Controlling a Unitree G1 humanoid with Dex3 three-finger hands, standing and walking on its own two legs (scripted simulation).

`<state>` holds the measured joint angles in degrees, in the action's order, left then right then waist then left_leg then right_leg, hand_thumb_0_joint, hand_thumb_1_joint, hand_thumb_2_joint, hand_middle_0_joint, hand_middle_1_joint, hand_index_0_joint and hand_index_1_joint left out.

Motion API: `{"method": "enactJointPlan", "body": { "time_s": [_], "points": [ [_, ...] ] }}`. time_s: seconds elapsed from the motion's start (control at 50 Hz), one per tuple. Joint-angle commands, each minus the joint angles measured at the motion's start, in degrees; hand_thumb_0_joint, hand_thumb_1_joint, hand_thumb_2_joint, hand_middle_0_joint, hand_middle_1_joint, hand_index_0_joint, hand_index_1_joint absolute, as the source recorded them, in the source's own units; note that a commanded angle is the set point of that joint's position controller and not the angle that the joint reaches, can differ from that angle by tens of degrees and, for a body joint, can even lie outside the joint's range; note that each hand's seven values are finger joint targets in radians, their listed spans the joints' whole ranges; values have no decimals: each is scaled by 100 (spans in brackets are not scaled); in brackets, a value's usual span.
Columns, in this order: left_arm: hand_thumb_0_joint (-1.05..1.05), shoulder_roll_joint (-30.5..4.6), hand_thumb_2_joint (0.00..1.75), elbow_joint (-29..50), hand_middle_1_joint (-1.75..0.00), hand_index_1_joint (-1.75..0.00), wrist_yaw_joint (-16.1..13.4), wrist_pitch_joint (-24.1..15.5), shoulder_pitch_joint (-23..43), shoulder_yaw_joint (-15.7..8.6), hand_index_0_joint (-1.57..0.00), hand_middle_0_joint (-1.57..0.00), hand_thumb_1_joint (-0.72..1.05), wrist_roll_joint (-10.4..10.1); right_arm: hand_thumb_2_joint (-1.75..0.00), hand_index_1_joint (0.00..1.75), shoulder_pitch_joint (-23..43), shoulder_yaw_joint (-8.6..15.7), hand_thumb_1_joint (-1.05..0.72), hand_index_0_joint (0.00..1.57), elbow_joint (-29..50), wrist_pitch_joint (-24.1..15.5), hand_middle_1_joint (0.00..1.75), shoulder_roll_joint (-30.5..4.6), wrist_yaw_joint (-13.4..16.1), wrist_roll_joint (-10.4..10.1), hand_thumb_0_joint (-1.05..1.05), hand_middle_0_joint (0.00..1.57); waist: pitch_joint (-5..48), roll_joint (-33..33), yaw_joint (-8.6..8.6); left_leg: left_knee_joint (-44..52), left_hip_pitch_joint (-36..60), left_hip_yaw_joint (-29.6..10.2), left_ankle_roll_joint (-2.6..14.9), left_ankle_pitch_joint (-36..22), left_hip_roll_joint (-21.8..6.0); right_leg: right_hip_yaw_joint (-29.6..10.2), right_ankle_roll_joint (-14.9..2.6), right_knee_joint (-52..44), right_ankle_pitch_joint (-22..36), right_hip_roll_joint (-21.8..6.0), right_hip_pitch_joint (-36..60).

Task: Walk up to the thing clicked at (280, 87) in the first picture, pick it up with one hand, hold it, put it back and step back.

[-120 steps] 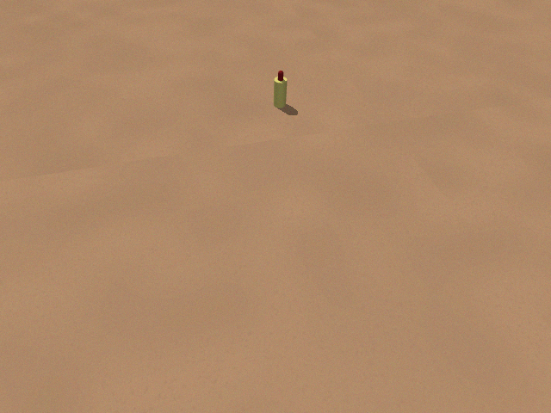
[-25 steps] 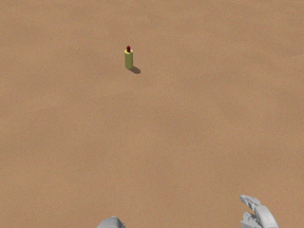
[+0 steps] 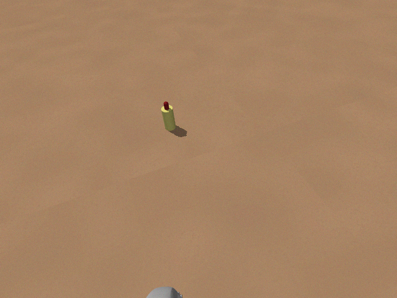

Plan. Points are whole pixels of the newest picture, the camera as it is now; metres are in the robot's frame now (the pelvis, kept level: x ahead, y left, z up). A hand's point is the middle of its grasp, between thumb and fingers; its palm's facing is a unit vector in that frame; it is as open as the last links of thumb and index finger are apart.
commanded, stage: walk up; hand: left
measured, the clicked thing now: (168, 115) +1.40 +0.27 -0.65
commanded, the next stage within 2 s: none
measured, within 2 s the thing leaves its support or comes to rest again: neither
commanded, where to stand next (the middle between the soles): +1.05 +0.07 m, yaw +0 degrees
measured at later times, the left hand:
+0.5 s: hand (86, 227) +0.32 +0.33 -0.14, palm faces -0.05 -0.94 -0.33, open 7.4 cm
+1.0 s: hand (117, 158) +0.54 +0.28 -0.11, palm faces -0.01 -0.92 -0.39, open 7.4 cm
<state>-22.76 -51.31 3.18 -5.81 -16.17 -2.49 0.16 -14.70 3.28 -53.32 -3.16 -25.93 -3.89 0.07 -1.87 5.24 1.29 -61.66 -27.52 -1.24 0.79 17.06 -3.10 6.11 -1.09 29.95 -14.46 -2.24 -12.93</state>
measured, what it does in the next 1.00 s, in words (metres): walks ahead: left foot, then right foot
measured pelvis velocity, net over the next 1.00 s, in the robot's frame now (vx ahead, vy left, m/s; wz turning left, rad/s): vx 0.48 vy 0.01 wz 0.02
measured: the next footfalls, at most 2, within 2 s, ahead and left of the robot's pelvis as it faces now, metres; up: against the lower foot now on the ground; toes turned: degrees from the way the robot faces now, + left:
left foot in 0.24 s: +0.30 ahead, +0.16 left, +0.00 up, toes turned +7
right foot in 0.70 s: +0.53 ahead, -0.09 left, +0.00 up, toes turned -5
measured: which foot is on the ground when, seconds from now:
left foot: up 0.00-0.22, down 0.24-0.72, up 0.74-1.00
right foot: down 0.00-0.26, up 0.28-0.68, down 0.70-1.00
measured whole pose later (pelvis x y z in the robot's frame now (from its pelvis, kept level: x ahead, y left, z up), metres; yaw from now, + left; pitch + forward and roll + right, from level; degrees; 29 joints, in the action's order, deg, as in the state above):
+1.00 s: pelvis +0.48 +0.01 +0.01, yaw +1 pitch -2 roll +0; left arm -22.1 -49.6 2.8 -5.2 -16.5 -2.3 0.7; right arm -15.3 3.6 -51.5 -2.3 -24.7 -4.2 1.3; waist -3.6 3.4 0.8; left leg -47.4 -29.1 -0.2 -0.3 13.3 -5.8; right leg 6.0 -2.7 24.7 -13.0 -0.3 -9.6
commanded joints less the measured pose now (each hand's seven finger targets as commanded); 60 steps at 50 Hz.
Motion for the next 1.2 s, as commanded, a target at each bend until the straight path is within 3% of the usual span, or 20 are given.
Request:
{"method": "enactJointPlan", "body": {
  "time_s": [0.0,0.14,0.2,0.22,0.24,0.28,0.36,0.46,0.6,0.66,0.68,0.7,0.72,0.82,0.94,1.04,1.12,1.14,1.16,1.18],
  "points": [
    [0,-1754,90,462,-30,-30,-122,-203,160,-510,-20,-20,90,-15,-90,30,60,346,-90,20,460,-71,30,-970,-93,64,0,20,-316,-1265,-54,1118,-640,-124,-164,-543,-341,-1093,-1154,-2034,-600,-1362,87],
    [0,-1856,90,430,-30,-30,-95,-143,-48,-542,-20,-20,90,16,-90,30,795,393,-90,20,722,-139,30,-779,-220,79,0,20,-95,-988,85,2826,632,459,81,-1232,-274,-567,-911,-1422,389,-1381,317],
    [0,-1576,90,474,-30,-30,-147,-60,-23,-408,-20,-20,90,63,-90,30,-903,594,-90,20,230,-182,30,-1188,-93,175,0,20,728,6,-795,3005,2955,500,443,-422,77,-99,-588,1296,1673,-842,-345],
    [0,-1123,90,521,-30,-30,-158,-30,-304,-244,-20,-20,90,12,-90,30,-1555,765,-90,20,139,-215,30,-1661,24,230,0,20,1047,1179,-1061,3496,3897,-934,782,671,-831,83,-353,3174,565,-281,-1614],
    [0,-1165,90,584,-30,-30,-185,-18,-446,-278,-20,-20,90,-104,-90,30,-1342,808,-90,20,401,-244,30,-1998,63,102,0,20,1056,1413,-861,4645,4200,-3811,1305,1129,-2078,-383,-197,4027,-1508,545,-2882],
    [0,-1636,90,393,-30,-30,-228,-10,-155,-249,-20,-20,90,-61,-90,30,-571,691,-90,20,601,-230,30,-1682,131,-108,0,20,605,-68,-539,4597,3119,-2654,1255,422,-1958,-1294,-235,4305,-851,-124,-2665],
    [0,-1349,90,34,-30,-30,-75,107,-588,-267,-20,-20,90,-90,-90,30,-44,422,-90,20,715,-341,30,-1204,163,-39,0,20,37,345,-105,4739,1754,-648,999,-1140,-1256,-961,2,3205,-258,-437,-1772],
    [0,-1184,90,331,-30,-30,97,158,271,-268,-20,-20,90,28,-90,30,-277,442,-90,20,736,-395,30,-1268,161,-1,0,20,-241,256,-297,4924,2036,-274,1296,-1189,-1250,-616,130,1779,209,-613,-2126],
    [0,-1061,90,378,-30,-30,158,138,810,-336,-20,-20,90,18,-90,30,-277,423,-90,20,789,-316,30,-1274,183,1,0,20,-128,44,-283,4412,1802,85,947,-1462,-1073,-167,-81,398,914,-183,-809],
    [0,-1311,90,141,-30,-30,54,46,-46,-473,-20,-20,90,40,-90,30,-391,331,-90,20,831,-274,30,-1065,228,8,0,20,399,-675,223,2434,1546,421,642,-2373,-723,-176,-286,-162,457,51,889],
    [0,-1688,90,55,-30,-30,-25,-4,-660,-634,-20,-20,90,73,-90,30,-729,199,-90,20,868,-281,30,-695,225,10,0,20,924,-1716,431,832,789,689,419,-1396,-295,-1358,-484,-539,-230,-775,1870],
    [0,-2216,90,116,-30,-30,-77,-25,-920,-719,-20,-20,90,17,-90,30,-891,164,-90,20,925,-265,30,-679,217,-55,0,20,1113,-2388,467,-410,-721,635,194,1009,491,-4089,-1146,-1332,-621,-2263,2764],
    [0,-2154,90,163,-30,-30,-104,7,-738,-678,-20,-20,90,-84,-90,30,-546,257,-90,20,768,-201,30,-1155,293,-1,0,20,840,-1604,501,-841,-962,69,188,1274,168,-4359,-1501,-1396,-707,-2451,2312],
    [0,-1460,90,404,-30,-30,-160,-41,120,-442,-20,-20,90,-67,-90,30,-793,263,-90,20,393,-87,30,-899,142,3,0,20,51,-1398,-105,68,-228,-119,109,26,-192,-1510,-1020,-1493,782,-1212,452],
    [0,-1608,90,576,-30,-30,-118,-81,-28,-500,-20,-20,90,32,-90,30,-6,344,-90,20,604,-13,30,-830,-33,141,0,20,-311,-1286,72,1707,-364,130,-149,-518,-395,-1289,-1132,-1995,-967,-1245,26],
    [0,-1646,90,574,-30,-30,-88,-62,-168,-505,-20,-20,90,20,-90,30,443,344,-90,20,676,-124,30,-742,-78,142,0,20,-259,-1045,143,2730,215,289,-64,-948,-308,-1053,-1039,-1591,-604,-1201,123],
    [0,-1689,90,573,-30,-30,-116,-14,-89,-435,-20,-20,90,28,-90,30,38,400,-90,20,556,-188,30,-825,-29,137,0,20,-135,-795,-204,3101,1461,586,97,-585,11,-808,-868,-585,243,-1127,-296],
    [0,-1491,90,589,-30,-30,-121,-15,-216,-343,-20,-20,90,46,-90,30,-475,459,-90,20,397,-223,30,-1028,30,142,0,20,189,-313,-450,3240,2388,516,253,-280,120,-544,-689,449,1113,-855,-558],
    [0,-1141,90,639,-30,-30,-138,9,-450,-221,-20,-20,90,-1,-90,30,-1159,586,-90,20,312,-270,30,-1433,109,227,0,20,691,818,-738,3891,3303,-881,638,481,-789,-154,-386,2361,945,-371,-1267],
    [0,-1076,90,610,-30,-30,-171,44,-513,-254,-20,-20,90,-86,-90,30,-1283,692,-90,20,443,-288,30,-1879,143,157,0,20,675,1369,-741,4670,3947,-3425,1244,759,-2064,-169,-136,3380,-1435,545,-2767]
  ]
}}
